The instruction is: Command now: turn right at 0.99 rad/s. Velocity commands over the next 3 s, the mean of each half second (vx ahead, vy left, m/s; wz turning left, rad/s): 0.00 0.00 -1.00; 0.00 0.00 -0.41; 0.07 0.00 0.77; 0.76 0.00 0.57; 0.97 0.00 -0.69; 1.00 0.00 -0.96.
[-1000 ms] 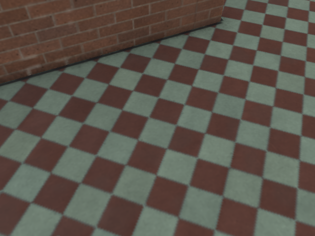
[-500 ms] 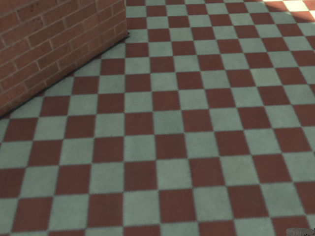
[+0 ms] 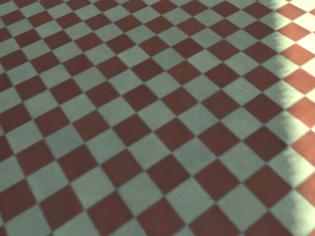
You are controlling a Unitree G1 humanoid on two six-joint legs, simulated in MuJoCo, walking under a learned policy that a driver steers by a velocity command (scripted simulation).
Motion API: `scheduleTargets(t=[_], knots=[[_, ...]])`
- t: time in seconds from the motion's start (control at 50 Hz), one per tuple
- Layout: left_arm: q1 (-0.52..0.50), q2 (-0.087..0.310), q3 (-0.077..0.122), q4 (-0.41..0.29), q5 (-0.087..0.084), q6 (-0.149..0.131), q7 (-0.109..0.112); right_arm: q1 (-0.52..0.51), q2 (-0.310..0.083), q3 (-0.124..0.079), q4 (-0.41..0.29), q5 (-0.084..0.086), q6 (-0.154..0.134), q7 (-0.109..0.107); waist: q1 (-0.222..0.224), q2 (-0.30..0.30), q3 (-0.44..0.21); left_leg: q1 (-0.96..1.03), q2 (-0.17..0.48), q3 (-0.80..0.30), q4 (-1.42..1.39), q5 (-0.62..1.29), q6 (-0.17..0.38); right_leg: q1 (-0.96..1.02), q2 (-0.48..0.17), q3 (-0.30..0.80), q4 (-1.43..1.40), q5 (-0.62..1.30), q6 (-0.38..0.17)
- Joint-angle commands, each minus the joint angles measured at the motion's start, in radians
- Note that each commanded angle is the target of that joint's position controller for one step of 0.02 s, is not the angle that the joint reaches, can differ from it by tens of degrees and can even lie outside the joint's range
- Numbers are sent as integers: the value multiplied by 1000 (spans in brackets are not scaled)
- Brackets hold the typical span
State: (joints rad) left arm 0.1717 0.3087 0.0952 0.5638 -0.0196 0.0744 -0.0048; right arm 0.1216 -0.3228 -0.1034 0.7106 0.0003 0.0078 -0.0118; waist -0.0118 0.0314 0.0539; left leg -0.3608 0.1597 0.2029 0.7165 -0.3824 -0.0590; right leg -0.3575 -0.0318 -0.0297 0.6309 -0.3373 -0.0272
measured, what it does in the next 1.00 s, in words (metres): steps on the spot, turning right: left foot, then right foot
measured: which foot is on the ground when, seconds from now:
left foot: up 0.00-0.40, down 0.42-0.84, up 0.86-1.00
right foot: down 0.00-0.42, up 0.44-0.82, down 0.84-1.00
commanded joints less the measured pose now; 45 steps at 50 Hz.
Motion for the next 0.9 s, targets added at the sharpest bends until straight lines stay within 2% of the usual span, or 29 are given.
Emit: scheduleTargets(t=[0.02,0.04,0.06,0.08,0.1,0.14,0.22,0.28,0.34,0.38,0.4,0.42,0.44,0.46,0.48,0.5,0.52,0.54,0.6,0.66,0.7,0.74,0.78,0.8,0.82,0.84,0.86,0.88,0.9], knots=[[132,268,83,-60,42,-57,4,-144,-78,-16,-150,-23,-27,-7,97,-255,-215,-464,-123,-236,506,-245,-12,386,-323,571,-286,522,-335],[104,242,68,-49,36,-74,6,-158,-81,-17,-152,-4,-31,-13,66,-218,-176,-468,-122,-269,502,-148,20,351,-274,508,-295,450,-281],[50,208,59,-54,12,-75,13,-121,-90,-23,-128,-8,-31,-23,29,-154,-155,-457,-108,-285,473,-63,29,319,-228,449,-283,409,-226],[-2,181,47,-65,-4,-68,21,-94,-102,-28,-120,-18,-29,-30,3,-161,-151,-425,-108,-291,442,-8,27,275,-205,416,-272,421,-201],[-29,169,38,-76,-1,-62,29,-76,-99,-28,-111,-23,-29,-27,-13,-172,-163,-365,-125,-284,444,34,20,226,-175,390,-265,459,-192],[-27,166,36,-77,8,-56,39,-52,-76,-22,-98,-19,-31,-19,-18,-155,-189,-315,-163,-281,394,90,7,204,-138,380,-251,471,-184],[-8,189,45,-71,-1,-48,49,-90,-43,-5,-106,-8,-31,-10,3,-166,-176,-277,-218,-305,178,108,-12,201,-103,453,-226,384,-175],[-17,198,48,-78,0,-41,48,-105,-48,-3,-108,-3,-35,-1,14,-191,-168,-213,-242,-325,70,92,-9,171,-90,527,-208,342,-170],[-28,198,48,-83,-3,-35,42,-97,-61,-6,-109,2,-45,6,20,-218,-173,-138,-252,-344,-29,71,3,172,-77,600,-181,388,-165],[-52,193,47,-91,-8,-31,39,-64,-77,-13,-103,5,-53,11,6,-233,-176,-43,-248,-343,-148,84,18,159,-53,639,-159,404,-149],[-73,186,44,-96,-14,-29,38,-32,-83,-18,-93,6,-55,13,-15,-226,-176,39,-238,-328,-259,162,28,130,-25,637,-136,367,-129],[-72,161,35,-101,-17,-27,38,1,-105,-29,-82,2,-55,11,-24,-185,-189,168,-171,-345,-349,275,50,61,19,606,-78,232,-92],[27,82,14,-86,-5,-24,34,-8,-159,-37,-95,-12,-45,4,33,40,-246,327,55,-527,-360,382,133,-62,129,457,136,-177,-38],[29,130,27,-113,-12,-35,32,-5,-175,-38,-96,-45,-38,5,53,270,-182,290,210,-769,-422,455,290,-259,207,288,336,-333,16],[39,218,53,-93,-2,-43,29,-36,-131,-30,-117,-41,-42,-1,51,207,-144,252,249,-757,-428,408,334,-305,110,259,499,-264,58],[33,239,62,-70,-9,-39,27,-75,-82,-16,-130,-31,-38,-13,49,140,-114,218,183,-626,-419,332,301,-308,75,226,557,-181,76],[41,219,61,-49,-8,-29,30,-97,-61,-8,-139,-23,-29,-25,49,91,-98,202,116,-526,-412,266,261,-308,58,202,601,-117,91],[47,193,53,-47,-6,-21,29,-104,-62,-5,-140,-14,-23,-35,42,84,-83,196,96,-466,-414,285,254,-327,46,174,654,-69,104],[-11,121,26,-73,-18,-21,22,-39,-85,-6,-121,-24,-12,-49,-7,100,-78,249,76,-323,-433,380,264,-358,-8,79,584,-10,128],[-61,93,12,-98,-6,-26,16,22,-117,-18,-99,-26,-3,-42,-49,109,-118,330,120,-284,-428,445,294,-342,-48,60,458,-33,143],[-60,68,0,-100,6,-30,10,12,-142,-25,-93,-18,2,-28,-42,110,-141,305,128,-240,-414,500,297,-243,-45,40,346,-59,130],[-35,66,-4,-84,9,-31,7,-2,-157,-27,-87,-3,2,-12,-29,125,-153,254,125,-211,-393,552,293,-120,-14,9,229,-67,111],[-6,59,-5,-67,12,-31,6,8,-153,-19,-68,21,-3,3,-12,138,-156,248,128,-229,-357,556,287,-24,19,8,70,-46,82],[40,47,-7,-42,15,-31,5,-8,-133,-7,-60,33,-6,8,20,129,-161,224,114,-225,-320,541,266,73,31,8,-88,40,56],[96,36,-9,-8,19,-33,5,-8,-79,17,-45,43,-13,16,52,104,-166,146,86,-209,-279,479,218,239,39,6,-285,190,26],[126,62,-8,4,26,-34,13,50,-8,48,-24,23,-28,33,39,30,-204,36,32,-177,-229,325,127,437,-37,95,-311,351,14],[149,154,3,-18,40,-33,31,80,47,75,-45,-38,-36,52,5,-242,-253,-146,-50,-119,-9,-181,28,584,-307,352,-222,829,-62],[78,145,0,-20,72,-47,30,75,-15,51,-44,-2,-27,42,20,-282,-250,-131,-68,-206,104,-291,-3,348,-384,339,-239,679,-223],[29,144,7,-32,71,-60,23,38,-122,21,-44,29,-15,28,41,-232,-172,-148,-80,-206,237,-260,-16,282,-320,278,-271,558,-240]])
